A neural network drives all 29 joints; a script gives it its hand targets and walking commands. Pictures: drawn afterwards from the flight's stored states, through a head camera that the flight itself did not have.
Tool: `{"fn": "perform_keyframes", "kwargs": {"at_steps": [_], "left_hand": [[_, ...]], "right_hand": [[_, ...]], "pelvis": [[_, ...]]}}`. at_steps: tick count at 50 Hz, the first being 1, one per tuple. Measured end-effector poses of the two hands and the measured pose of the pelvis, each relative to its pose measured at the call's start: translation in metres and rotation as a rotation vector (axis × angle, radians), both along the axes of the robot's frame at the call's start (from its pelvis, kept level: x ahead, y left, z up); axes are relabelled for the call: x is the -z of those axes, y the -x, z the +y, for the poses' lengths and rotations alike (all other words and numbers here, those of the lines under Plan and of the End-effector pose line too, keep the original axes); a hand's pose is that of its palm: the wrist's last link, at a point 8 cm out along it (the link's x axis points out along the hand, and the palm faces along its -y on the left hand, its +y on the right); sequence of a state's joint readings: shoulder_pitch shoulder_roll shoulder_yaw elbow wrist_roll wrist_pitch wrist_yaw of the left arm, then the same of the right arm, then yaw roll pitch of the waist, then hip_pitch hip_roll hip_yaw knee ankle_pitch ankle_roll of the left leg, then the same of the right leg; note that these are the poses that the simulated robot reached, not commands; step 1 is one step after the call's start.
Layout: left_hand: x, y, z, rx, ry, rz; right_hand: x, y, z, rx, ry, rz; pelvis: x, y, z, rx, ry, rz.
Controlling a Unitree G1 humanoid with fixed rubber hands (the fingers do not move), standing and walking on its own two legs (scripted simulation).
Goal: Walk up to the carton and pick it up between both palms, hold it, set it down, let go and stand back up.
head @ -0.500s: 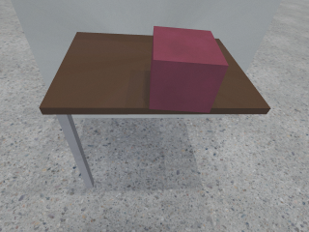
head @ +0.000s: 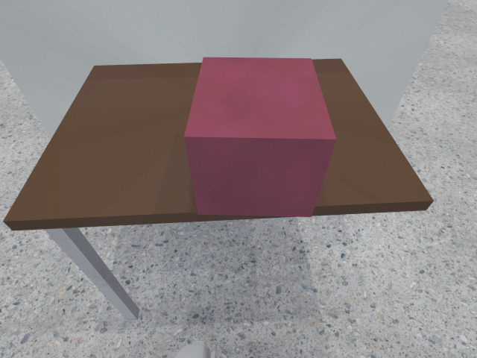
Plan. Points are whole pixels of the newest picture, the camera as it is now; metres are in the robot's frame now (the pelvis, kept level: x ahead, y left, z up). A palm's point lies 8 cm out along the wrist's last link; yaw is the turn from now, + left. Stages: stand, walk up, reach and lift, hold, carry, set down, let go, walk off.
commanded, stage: walk up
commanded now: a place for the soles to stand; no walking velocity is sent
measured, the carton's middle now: (255, 134) +0.53 +0.00 +0.10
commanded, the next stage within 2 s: stand in 1.84 s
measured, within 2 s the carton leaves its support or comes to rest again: neither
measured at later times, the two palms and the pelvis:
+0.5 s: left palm out of the picture +0.13 +0.33 -0.13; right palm out of the picture +0.18 -0.28 -0.13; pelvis +0.08 +0.02 -0.01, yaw +0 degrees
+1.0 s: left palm (76, 351) +0.17 +0.30 -0.10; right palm out of the picture +0.17 -0.29 -0.11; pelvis +0.09 +0.00 +0.02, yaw -1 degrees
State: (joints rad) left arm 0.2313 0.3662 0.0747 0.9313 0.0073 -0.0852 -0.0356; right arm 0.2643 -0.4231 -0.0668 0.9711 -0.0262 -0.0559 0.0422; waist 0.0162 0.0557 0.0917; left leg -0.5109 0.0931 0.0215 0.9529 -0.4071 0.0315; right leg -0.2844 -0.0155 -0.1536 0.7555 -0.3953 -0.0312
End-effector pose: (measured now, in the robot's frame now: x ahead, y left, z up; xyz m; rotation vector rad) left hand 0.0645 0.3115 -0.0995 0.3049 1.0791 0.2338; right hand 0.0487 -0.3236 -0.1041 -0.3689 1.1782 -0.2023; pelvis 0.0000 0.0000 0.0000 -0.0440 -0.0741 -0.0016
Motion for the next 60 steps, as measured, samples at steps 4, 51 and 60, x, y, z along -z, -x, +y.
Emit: {"fn": "perform_keyframes", "kwargs": {"at_steps": [4,51,60], "left_hand": [[0.014,0.006,0.006,-0.032,0.011,0.082],[0.003,-0.102,-0.008,0.008,-0.011,0.138],[-0.002,-0.105,-0.025,-0.012,0.045,0.147]], "right_hand": [[-0.005,-0.051,0.010,-0.028,0.008,-0.038],[0.000,-0.120,0.029,0.067,-0.070,0.039],[-0.011,-0.125,0.033,0.055,-0.083,0.023]], "pelvis": [[0.002,-0.026,0.006,-0.008,-0.001,-0.002],[-0.016,-0.089,0.004,0.010,-0.045,0.024],[-0.028,-0.091,-0.002,0.009,-0.045,0.010]]}}
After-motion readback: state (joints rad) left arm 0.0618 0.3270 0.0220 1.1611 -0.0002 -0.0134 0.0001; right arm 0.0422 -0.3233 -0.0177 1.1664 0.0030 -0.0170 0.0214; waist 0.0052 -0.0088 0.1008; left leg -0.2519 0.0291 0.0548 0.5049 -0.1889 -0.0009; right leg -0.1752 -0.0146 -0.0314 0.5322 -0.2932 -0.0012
